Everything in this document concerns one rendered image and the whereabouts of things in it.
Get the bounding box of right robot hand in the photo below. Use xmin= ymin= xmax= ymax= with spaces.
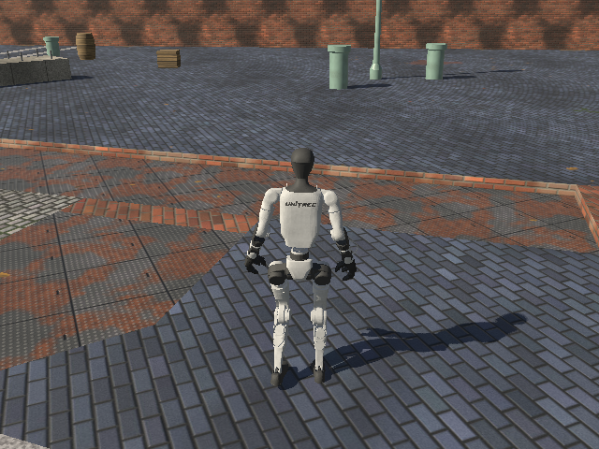
xmin=335 ymin=259 xmax=357 ymax=281

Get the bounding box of left robot forearm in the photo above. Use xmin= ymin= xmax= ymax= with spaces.
xmin=247 ymin=224 xmax=265 ymax=259

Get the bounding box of right robot shin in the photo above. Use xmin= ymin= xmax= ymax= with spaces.
xmin=314 ymin=310 xmax=327 ymax=370

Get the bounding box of robot left upper arm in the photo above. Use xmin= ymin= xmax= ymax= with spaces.
xmin=256 ymin=188 xmax=282 ymax=239

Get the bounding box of left robot hand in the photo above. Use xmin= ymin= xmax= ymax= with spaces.
xmin=244 ymin=255 xmax=266 ymax=274

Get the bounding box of right robot forearm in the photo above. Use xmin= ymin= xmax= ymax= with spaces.
xmin=336 ymin=228 xmax=354 ymax=264

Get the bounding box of robot shin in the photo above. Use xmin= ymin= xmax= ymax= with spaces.
xmin=273 ymin=307 xmax=289 ymax=373
xmin=314 ymin=310 xmax=327 ymax=370

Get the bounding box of robot right upper arm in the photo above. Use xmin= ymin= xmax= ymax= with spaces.
xmin=321 ymin=189 xmax=345 ymax=241

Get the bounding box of left robot shin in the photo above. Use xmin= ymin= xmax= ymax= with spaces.
xmin=273 ymin=307 xmax=289 ymax=373

